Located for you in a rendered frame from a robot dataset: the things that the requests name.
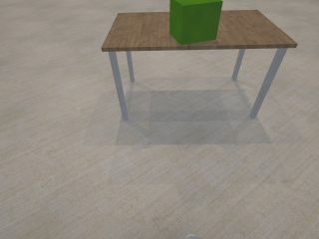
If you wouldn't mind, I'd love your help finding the carton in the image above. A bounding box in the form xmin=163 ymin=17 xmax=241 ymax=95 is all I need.
xmin=169 ymin=0 xmax=223 ymax=45

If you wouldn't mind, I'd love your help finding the table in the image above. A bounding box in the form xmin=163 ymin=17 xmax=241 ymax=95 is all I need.
xmin=101 ymin=10 xmax=298 ymax=120

